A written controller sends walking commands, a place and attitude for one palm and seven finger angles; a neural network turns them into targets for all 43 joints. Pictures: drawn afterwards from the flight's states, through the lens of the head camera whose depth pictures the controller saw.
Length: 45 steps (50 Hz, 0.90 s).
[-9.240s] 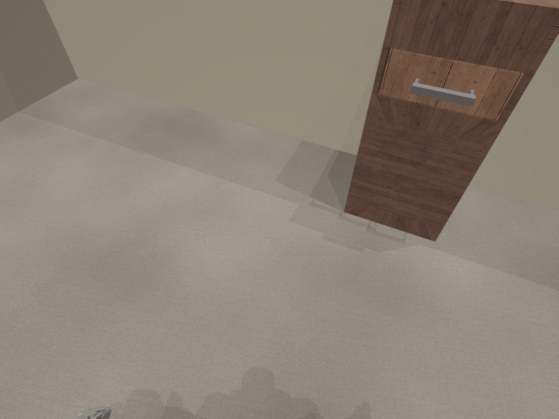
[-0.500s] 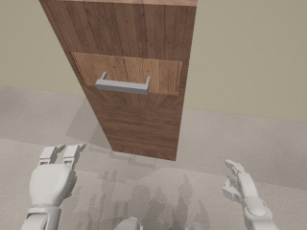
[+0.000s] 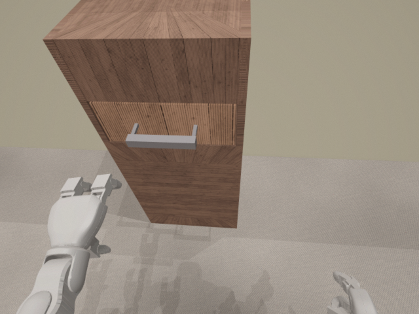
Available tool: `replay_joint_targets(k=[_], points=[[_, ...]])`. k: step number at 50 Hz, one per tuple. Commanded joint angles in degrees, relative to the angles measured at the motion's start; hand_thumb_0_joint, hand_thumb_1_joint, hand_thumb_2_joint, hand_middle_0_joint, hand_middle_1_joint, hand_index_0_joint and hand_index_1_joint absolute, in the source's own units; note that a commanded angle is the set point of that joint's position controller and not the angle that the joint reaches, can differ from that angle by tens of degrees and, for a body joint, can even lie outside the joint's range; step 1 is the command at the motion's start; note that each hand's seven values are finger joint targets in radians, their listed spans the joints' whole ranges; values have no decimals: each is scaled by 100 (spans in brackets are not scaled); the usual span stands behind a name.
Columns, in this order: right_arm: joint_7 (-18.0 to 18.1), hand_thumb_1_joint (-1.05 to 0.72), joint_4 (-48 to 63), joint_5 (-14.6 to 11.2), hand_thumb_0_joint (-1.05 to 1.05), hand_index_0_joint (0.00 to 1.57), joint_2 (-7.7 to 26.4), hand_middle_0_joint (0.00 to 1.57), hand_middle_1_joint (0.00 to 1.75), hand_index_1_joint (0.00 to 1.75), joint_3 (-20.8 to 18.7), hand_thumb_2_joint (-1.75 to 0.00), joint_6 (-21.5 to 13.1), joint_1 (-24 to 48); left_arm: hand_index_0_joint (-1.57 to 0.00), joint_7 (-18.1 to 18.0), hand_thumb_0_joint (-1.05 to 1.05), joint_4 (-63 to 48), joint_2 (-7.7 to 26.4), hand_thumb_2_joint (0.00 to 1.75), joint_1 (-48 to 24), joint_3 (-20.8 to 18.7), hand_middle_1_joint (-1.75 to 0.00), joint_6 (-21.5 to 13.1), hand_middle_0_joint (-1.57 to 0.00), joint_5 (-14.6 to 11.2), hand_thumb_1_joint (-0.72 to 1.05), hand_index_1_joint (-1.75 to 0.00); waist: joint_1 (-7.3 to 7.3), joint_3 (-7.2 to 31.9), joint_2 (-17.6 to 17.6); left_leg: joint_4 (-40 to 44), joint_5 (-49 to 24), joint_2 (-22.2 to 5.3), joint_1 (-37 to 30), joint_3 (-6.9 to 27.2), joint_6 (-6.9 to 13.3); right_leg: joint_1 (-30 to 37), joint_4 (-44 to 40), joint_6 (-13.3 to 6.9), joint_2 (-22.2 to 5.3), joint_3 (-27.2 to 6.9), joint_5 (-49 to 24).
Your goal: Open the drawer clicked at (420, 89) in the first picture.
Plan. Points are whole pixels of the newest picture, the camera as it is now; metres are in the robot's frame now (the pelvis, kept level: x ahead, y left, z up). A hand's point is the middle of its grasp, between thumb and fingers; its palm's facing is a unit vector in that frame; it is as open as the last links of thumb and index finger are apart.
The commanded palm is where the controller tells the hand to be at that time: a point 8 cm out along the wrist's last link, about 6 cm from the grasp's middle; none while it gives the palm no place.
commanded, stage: raise the hand with hooked fingers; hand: left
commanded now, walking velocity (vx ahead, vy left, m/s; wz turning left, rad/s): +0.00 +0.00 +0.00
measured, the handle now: (163, 134) +0.55 +0.19 -0.03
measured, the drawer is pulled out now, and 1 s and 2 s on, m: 0.00 0.00 0.00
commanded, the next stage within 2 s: move the hooked fingers above the handle in 0.80 s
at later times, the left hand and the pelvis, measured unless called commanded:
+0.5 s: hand (89, 179) +0.31 +0.25 +0.10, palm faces +0.01 -0.06 -1.00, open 13.8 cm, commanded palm +0.29 +0.25 +0.15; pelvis +0.01 +0.01 +0.02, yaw +1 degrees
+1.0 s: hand (100, 185) +0.31 +0.23 +0.09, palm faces +0.03 -0.06 -1.00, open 13.8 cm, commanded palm +0.29 +0.23 +0.14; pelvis +0.00 -0.01 +0.02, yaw +0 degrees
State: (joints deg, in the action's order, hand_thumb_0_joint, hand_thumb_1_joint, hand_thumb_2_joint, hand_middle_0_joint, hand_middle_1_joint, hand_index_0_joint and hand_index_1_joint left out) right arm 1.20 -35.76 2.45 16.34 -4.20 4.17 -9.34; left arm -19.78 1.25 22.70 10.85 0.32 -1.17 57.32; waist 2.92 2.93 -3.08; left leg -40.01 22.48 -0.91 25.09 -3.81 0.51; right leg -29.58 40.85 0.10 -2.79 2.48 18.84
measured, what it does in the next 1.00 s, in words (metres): stands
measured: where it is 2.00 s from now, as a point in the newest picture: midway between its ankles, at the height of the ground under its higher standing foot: outside the picture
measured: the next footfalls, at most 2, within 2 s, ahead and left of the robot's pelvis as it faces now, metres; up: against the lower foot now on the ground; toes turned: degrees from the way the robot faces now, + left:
none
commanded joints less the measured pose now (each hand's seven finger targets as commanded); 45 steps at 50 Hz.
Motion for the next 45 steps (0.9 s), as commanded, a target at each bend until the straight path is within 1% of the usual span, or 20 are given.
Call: replay_joint_targets(k=[1, 3, 6, 9, 10, 11, 17, 18, 20, 22, 24, 25, 27, 32, 33, 34, 37, 38, 41, 45], points=[[8, -90, 1001, -42, 0, 20, 390, 20, 30, 30, 7, -90, -253, 779, -29, 38, 0, -1258, 1039, 34, -1277, -399, -114, 200, -29, 21, -41, -114, 130, 1369, 6, 798, -2238, 133, -826, 314, 54, 1177, -560, -266, 270, -19, -1413], [10, -90, 1009, -84, 0, 20, 387, 20, 30, 30, 57, -90, -197, 832, -30, 216, 0, -1130, 1168, 32, -1441, -467, -117, 330, -30, 17, -45, -117, 158, 1246, 71, 926, -2346, 120, -883, 329, 34, 1304, -667, -271, 288, -15, -1430], [15, -90, 979, -128, 0, 20, 341, 20, 30, 30, 121, -90, -135, 818, -30, 507, 0, -1006, 1137, 30, -1815, -321, -120, 430, -30, 21, -50, -120, 163, 1028, 96, 1133, -2401, 112, -1016, 304, 11, 1445, -846, -266, 308, 8, -1465], [29, -90, 981, -134, 0, 20, 327, 20, 30, 30, 172, -90, -92, 803, -30, 783, 0, -963, 1248, 30, -2162, -333, -120, 448, -30, -7, -50, -120, 191, 1163, 112, 1234, -2573, 142, -1188, 262, 23, 1755, -975, -263, 309, -19, -1691], [29, -90, 955, -140, 0, 20, 315, 20, 30, 30, 188, -90, -74, 802, -30, 874, 0, -892, 1216, 30, -2282, -278, -120, 441, -30, -27, -50, -120, 149, 1053, 212, 1279, -2532, 139, -1195, 253, 18, 1751, -1039, -252, 314, 4, -1683], [38, -90, 963, -146, 0, 20, 319, 20, 30, 30, 204, -90, -62, 803, -30, 966, 0, -834, 1191, 30, -2425, -231, -120, 424, -30, -54, -50, -120, 139, 969, 233, 1331, -2476, 138, -1189, 262, 19, 1752, -1087, -250, 321, 12, -1639], [70, -90, 891, -133, 0, 20, 327, 20, 30, 30, 235, -90, -54, 735, -30, 1327, 0, -811, 1416, 30, -3193, -278, -120, 149, -30, -156, -50, -120, 104, 1145, 69, 1413, -2619, 183, -1414, 258, 30, 1994, -1264, -251, 317, 6, -1852], [67, -90, 877, -129, 0, 20, 335, 20, 30, 30, 237, -90, -63, 746, -30, 1351, 0, -830, 1523, 30, -3277, -377, -120, 95, -30, -170, -50, -120, 121, 1199, 45, 1433, -2648, 182, -1421, 269, 27, 2071, -1294, -260, 327, -22, -1872], [77, -90, 839, -138, 0, 20, 336, 20, 30, 30, 224, -90, -61, 682, -30, 1397, 0, -688, 1573, 30, -3348, -423, -120, 15, -30, -225, -50, -120, 133, 1228, 154, 1452, -2750, 200, -1429, 257, 45, 2153, -1317, -249, 313, -15, -2030], [44, -90, 833, -156, 0, 20, 360, 20, 30, 30, 194, -90, -50, 652, -30, 1455, 0, -569, 1479, 30, -3078, -412, -120, -42, -30, -272, -50, -120, 173, 1185, 172, 1476, -2891, 196, -1374, 250, 25, 2164, -1323, -245, 312, -1, -2116], [-7, -90, 841, -162, 0, 20, 382, 20, 30, 30, 166, -90, -37, 606, -30, 1480, 0, -613, 1438, 30, -2871, -443, -120, -82, -30, -310, -50, -120, 228, 1314, 157, 1467, -3164, 179, -1399, 244, 17, 2273, -1294, -248, 303, -8, -2278], [-20, -90, 848, -161, 0, 20, 397, 20, 30, 30, 144, -90, -27, 600, -30, 1480, 0, -646, 1484, 30, -2824, -504, -120, -113, -30, -326, -50, -120, 229, 1279, 245, 1483, -3186, 169, -1359, 243, 9, 2275, -1298, -239, 302, 0, -2319], [-44, -90, 869, -157, 0, 20, 418, 20, 30, 30, 114, -90, -22, 590, -30, 1432, 0, -802, 1500, 30, -2813, -534, -120, -174, -30, -322, -50, -120, 249, 1384, 186, 1468, -3296, 172, -1395, 236, 16, 2276, -1277, -236, 297, -7, -2388], [-44, -90, 849, -173, 0, 20, 443, 20, 30, 30, 64, -90, -35, 553, -30, 1199, 0, -859, 1570, 30, -2825, -658, -120, -259, -30, -299, -50, -120, 242, 1426, 276, 1481, -2982, 208, -1302, 206, 38, 2253, -1284, -234, 290, -42, -2266], [-40, -90, 849, -177, 0, 20, 451, 20, 30, 30, 64, -90, -46, 564, -30, 1141, 0, -809, 1661, 30, -2804, -762, -120, -253, -30, -307, -50, -120, 265, 1393, 293, 1518, -2840, 207, -1251, 207, 39, 2302, -1314, -241, 285, -65, -2185], [-41, -90, 830, -185, 0, 20, 438, 20, 30, 30, 57, -90, -62, 551, -30, 1086, 0, -887, 1599, 30, -2875, -687, -120, -269, -30, -290, -50, -120, 254, 1483, 195, 1512, -2804, 228, -1280, 191, 53, 2305, -1304, -238, 264, -73, -2180], [-21, -90, 788, -209, 0, 20, 433, 20, 30, 30, 37, -90, -66, 569, -30, 970, 0, -787, 1543, 30, -2918, -624, -120, -217, -30, -254, -50, -120, 218, 1389, 180, 1526, -2657, 235, -1275, 161, 57, 2181, -1326, -236, 277, -74, -2051], [-12, -90, 799, -221, 0, 20, 441, 20, 30, 30, 44, -90, -75, 593, -30, 949, 0, -740, 1571, 30, -2935, -642, -120, -189, -30, -271, -50, -120, 197, 1357, 257, 1534, -2513, 238, -1242, 156, 69, 2203, -1367, -230, 281, -95, -1953], [5, -90, 779, -209, 0, 20, 430, 20, 30, 30, 41, -90, -96, 604, -30, 903, 0, -821, 1566, 30, -2972, -579, -120, -151, -30, -220, -50, -120, 224, 1466, 118, 1549, -2569, 247, -1322, 149, 79, 2235, -1346, -235, 271, -90, -2002], [34, -90, 758, -230, 0, 20, 405, 20, 30, 30, 69, -90, -94, 657, -30, 983, 0, -529, 1479, 30, -2864, -497, -120, -35, -30, -251, -50, -120, 198, 1262, 388, 1600, -2316, 262, -1193, 83, 106, 2272, -1438, -200, 259, -115, -1903]])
